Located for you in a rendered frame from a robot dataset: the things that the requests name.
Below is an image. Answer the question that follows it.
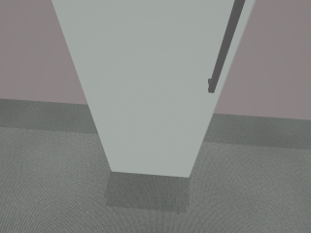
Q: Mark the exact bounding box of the handle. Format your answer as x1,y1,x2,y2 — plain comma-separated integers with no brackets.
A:
208,0,246,93

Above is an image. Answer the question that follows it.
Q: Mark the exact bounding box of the fridge door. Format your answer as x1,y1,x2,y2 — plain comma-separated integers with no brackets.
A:
52,0,255,178

